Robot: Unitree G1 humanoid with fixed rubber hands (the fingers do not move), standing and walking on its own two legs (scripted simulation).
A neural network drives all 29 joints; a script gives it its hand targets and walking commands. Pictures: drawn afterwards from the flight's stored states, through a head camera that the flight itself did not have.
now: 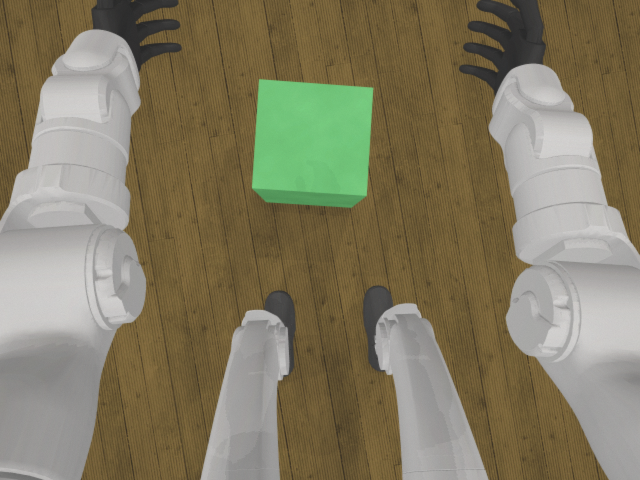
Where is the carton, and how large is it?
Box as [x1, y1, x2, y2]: [252, 79, 372, 207]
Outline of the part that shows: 259,79 252,188 262,198 270,202 351,207 366,195 372,88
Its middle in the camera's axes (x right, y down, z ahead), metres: -0.01 -0.18 +0.84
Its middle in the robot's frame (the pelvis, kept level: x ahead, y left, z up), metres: +0.55 +0.01 -0.52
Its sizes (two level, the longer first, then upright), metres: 0.210 0.200 0.250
